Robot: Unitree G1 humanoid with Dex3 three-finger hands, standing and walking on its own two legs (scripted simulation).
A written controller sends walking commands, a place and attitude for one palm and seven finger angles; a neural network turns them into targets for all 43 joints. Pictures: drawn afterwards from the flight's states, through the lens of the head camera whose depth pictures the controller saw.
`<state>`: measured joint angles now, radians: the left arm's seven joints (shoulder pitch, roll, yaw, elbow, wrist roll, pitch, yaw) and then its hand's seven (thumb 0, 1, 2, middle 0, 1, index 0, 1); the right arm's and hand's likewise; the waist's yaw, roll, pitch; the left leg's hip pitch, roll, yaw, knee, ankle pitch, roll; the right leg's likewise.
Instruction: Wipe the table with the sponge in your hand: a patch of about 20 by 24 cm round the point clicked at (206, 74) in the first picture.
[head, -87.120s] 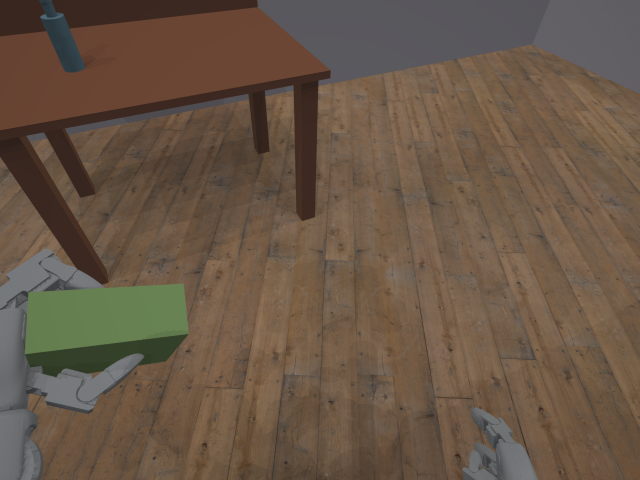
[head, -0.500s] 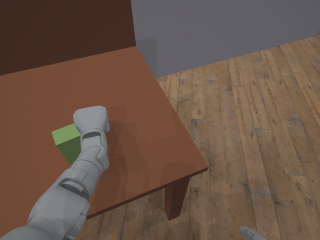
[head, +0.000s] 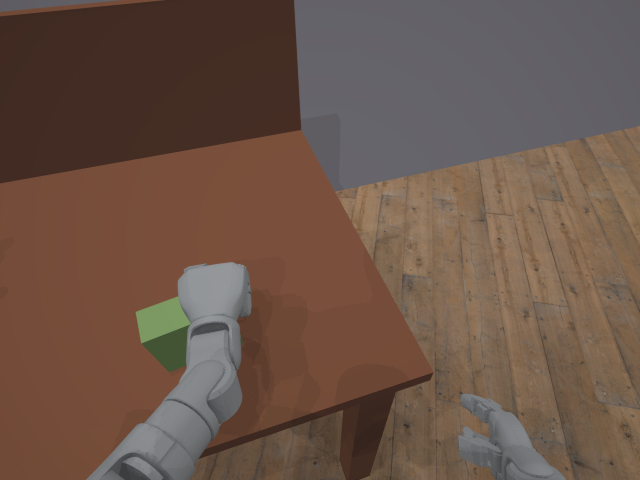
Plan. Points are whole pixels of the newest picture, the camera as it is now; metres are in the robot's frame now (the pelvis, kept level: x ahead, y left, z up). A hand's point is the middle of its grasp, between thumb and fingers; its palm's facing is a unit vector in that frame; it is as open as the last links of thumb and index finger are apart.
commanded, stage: wipe back along the third lane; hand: left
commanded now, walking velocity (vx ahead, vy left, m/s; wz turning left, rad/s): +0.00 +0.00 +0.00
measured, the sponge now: (197, 334) +0.31 +0.23 -0.03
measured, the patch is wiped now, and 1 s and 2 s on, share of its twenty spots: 1.00 1.00 1.00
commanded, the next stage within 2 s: slide back across to the middle lane in 1.60 s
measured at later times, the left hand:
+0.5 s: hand (231, 342) +0.28 +0.16 +0.01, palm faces -0.02 -0.04 -1.00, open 6.8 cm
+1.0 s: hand (237, 363) +0.26 +0.15 +0.01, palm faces -0.01 -0.05 -1.00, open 6.7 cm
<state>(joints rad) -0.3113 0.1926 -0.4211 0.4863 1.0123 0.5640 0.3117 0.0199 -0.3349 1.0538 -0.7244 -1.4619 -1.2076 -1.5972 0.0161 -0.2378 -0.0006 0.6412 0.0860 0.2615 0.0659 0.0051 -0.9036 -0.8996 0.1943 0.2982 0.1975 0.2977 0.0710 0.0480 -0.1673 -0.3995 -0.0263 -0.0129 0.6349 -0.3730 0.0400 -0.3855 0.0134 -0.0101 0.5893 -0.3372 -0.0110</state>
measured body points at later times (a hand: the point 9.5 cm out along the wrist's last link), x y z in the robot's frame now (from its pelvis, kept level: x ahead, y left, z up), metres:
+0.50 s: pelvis -0.03 -0.02 +0.00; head -0.04 -0.05 +0.45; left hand +0.28 +0.16 +0.07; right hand +0.17 -0.25 -0.10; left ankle -0.04 +0.09 -0.73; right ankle -0.03 -0.13 -0.73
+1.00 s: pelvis -0.02 -0.04 +0.00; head -0.04 -0.07 +0.45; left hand +0.25 +0.14 +0.07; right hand +0.21 -0.25 -0.08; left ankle -0.04 +0.09 -0.73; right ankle -0.03 -0.13 -0.73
